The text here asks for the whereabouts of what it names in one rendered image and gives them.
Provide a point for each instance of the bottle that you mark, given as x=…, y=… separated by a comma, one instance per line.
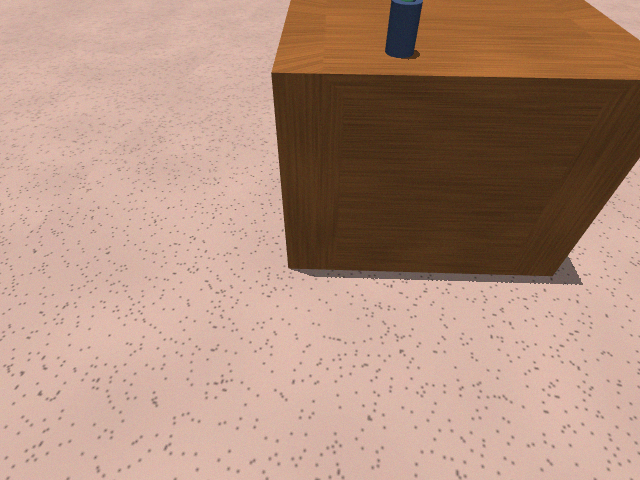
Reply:
x=403, y=27

